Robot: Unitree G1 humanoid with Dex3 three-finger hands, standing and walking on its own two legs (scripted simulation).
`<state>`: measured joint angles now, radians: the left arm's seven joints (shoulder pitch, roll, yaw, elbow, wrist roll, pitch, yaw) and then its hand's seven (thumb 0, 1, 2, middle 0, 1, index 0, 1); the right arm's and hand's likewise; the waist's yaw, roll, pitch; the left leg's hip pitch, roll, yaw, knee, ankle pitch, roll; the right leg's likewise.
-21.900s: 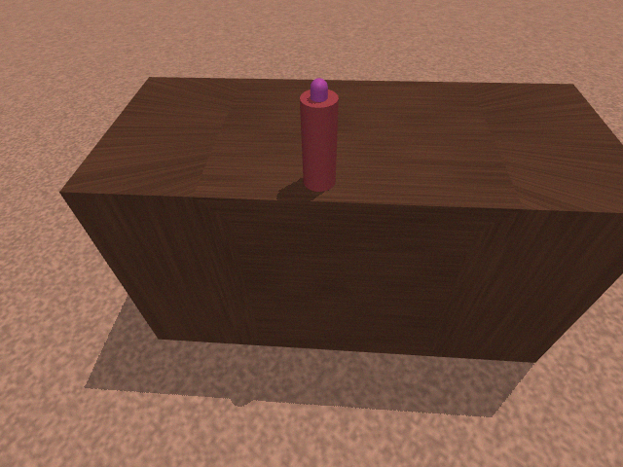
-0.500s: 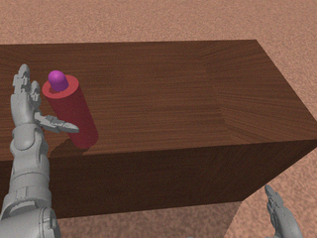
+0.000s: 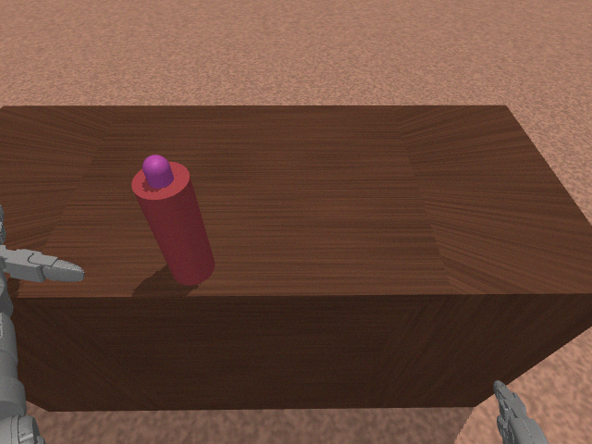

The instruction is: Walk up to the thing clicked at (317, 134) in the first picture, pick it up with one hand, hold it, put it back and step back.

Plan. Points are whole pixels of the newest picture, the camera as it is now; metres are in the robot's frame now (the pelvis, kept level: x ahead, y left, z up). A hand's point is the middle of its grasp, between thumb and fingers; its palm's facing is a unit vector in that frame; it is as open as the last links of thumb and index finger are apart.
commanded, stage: sink last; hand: left
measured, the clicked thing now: (176, 221) +0.43 +0.19 +0.07
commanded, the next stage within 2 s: home in 0.86 s
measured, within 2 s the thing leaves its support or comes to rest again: neither
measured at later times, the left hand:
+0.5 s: hand (77, 400) +0.18 +0.23 +0.10, palm faces +0.30 -0.89 -0.36, open 17.4 cm
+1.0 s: hand (60, 436) +0.16 +0.24 +0.09, palm faces +0.32 -0.85 -0.41, open 17.5 cm
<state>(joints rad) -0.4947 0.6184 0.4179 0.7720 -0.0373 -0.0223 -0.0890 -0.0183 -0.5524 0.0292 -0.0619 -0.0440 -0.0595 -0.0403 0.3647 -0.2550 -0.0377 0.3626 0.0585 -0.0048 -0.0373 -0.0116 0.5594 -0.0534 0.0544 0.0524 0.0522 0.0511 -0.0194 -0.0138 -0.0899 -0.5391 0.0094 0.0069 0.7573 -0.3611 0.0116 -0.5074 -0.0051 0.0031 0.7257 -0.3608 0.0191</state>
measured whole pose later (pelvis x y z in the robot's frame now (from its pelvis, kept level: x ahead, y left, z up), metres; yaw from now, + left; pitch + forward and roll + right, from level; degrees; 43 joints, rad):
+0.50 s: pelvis +0.00 -0.01 +0.01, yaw +1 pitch +2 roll -1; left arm 0.54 0.31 0.22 -0.34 -0.08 -0.07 0.04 -0.02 -0.52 0.01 -0.07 -0.05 -0.07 -0.04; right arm 0.37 -0.23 -0.11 0.37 0.05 -0.03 -0.06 -0.01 0.53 -0.05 0.06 0.05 0.05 0.05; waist 0.05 0.03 -0.06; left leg -0.39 0.00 -0.01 0.70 -0.35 0.00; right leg -0.36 -0.01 -0.01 0.68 -0.36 0.01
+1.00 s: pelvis -0.02 -0.02 +0.01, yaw +1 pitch +1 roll +0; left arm 0.55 0.31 0.29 -0.21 -0.07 -0.21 0.02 -0.02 -0.55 0.03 -0.07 -0.05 -0.06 -0.05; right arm 0.38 -0.23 -0.12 0.41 0.03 -0.09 -0.05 -0.01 0.51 -0.06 0.06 0.05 0.05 0.05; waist 0.05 0.03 -0.01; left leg -0.38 0.00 -0.01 0.68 -0.31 -0.01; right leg -0.37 -0.01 -0.01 0.70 -0.35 0.00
